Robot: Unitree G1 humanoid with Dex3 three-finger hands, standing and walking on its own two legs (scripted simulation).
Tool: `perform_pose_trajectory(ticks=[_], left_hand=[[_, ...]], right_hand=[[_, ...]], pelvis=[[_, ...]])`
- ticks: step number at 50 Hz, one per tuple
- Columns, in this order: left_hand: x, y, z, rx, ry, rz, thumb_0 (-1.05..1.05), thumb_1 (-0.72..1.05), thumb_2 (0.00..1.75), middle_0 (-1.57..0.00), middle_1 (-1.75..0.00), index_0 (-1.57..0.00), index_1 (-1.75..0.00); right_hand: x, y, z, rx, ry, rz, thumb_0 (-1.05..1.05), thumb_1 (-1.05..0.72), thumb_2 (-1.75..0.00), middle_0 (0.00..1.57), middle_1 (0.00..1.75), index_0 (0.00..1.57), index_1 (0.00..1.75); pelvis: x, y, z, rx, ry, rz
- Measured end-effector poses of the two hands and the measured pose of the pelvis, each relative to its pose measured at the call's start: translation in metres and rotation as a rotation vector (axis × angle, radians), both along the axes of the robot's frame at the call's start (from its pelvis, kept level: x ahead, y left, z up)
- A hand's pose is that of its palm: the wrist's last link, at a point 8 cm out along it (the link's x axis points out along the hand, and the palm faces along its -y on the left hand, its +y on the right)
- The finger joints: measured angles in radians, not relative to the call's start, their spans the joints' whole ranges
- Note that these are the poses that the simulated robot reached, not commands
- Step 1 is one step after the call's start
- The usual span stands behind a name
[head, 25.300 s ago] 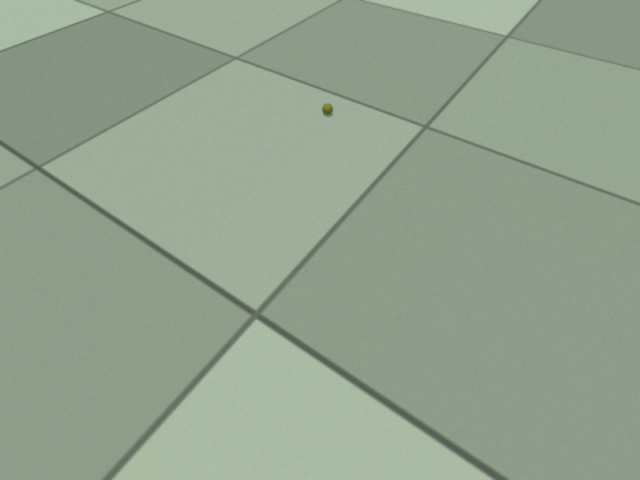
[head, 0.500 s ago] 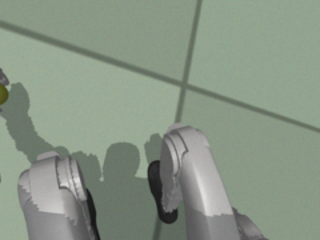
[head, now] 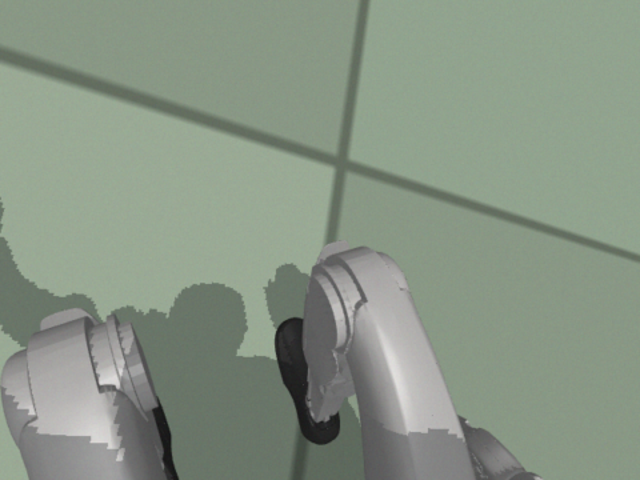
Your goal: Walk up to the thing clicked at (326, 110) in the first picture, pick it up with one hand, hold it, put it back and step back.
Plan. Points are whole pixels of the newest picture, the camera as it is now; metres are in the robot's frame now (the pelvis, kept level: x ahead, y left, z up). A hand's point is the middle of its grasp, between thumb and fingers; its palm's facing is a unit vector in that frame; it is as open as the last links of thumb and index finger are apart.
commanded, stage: rest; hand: left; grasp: from above
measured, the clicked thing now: out of the picture +0.45 +0.33 -0.25
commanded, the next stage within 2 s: open in 0.90 s
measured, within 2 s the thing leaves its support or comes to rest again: rests again in 0.40 s
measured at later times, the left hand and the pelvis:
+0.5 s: hand out of the picture +0.43 +0.33 -0.24, palm faces -0.47 -0.15 -0.87, open 8.2 cm; pelvis +0.00 +0.00 +0.00, yaw -1 degrees
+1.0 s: hand out of the picture +0.44 +0.33 -0.25, palm faces -0.46 -0.15 -0.88, open 8.2 cm; pelvis +0.00 +0.00 +0.00, yaw -2 degrees
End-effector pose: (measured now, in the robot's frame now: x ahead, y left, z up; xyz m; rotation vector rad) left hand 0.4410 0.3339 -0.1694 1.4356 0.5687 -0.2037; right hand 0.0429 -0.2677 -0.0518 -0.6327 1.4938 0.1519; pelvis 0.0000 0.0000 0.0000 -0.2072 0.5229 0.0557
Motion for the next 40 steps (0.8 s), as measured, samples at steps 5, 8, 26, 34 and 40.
perform_pose_trajectory(ticks=[5, 8, 26, 34, 40], left_hand=[[0.000, -0.001, -0.002, 0.000, -0.009, 0.005, 0.04, 0.27, 0.39, -0.93, -0.63, -0.79, -0.52], [-0.001, -0.001, -0.003, 0.010, -0.006, 0.009, 0.04, 0.27, 0.38, -0.93, -0.62, -0.79, -0.52], [0.001, -0.004, -0.017, 0.001, 0.007, 0.019, 0.04, 0.27, 0.39, -0.93, -0.62, -0.79, -0.52], [0.004, -0.003, -0.021, 0.007, -0.006, 0.010, 0.03, 0.26, 0.39, -0.94, -0.61, -0.80, -0.52], [0.004, -0.002, -0.021, 0.005, -0.013, 0.019, 0.03, 0.25, 0.40, -0.94, -0.61, -0.80, -0.52]], right_hand=[[0.003, 0.004, 0.000, 0.015, -0.016, 0.018, 0.00, -0.91, -0.90, 0.20, 0.30, 0.20, 0.30], [0.003, 0.005, -0.001, 0.027, -0.020, 0.029, 0.00, -0.91, -0.90, 0.20, 0.30, 0.20, 0.30], [-0.001, 0.012, 0.002, 0.053, 0.002, 0.059, 0.00, -0.91, -0.90, 0.20, 0.30, 0.20, 0.30], [0.002, 0.011, 0.005, 0.052, 0.002, 0.076, 0.00, -0.92, -0.90, 0.20, 0.30, 0.20, 0.30], [0.005, 0.012, 0.007, 0.053, -0.003, 0.089, 0.00, -0.92, -0.91, 0.20, 0.30, 0.20, 0.30]], pelvis=[[-0.001, 0.000, -0.001, -0.004, -0.006, -0.002], [-0.001, 0.000, -0.001, -0.004, -0.011, -0.004], [-0.001, 0.001, -0.002, -0.016, -0.023, -0.013], [-0.001, 0.002, -0.002, -0.023, -0.027, -0.017], [-0.001, 0.003, -0.002, -0.027, -0.028, -0.018]])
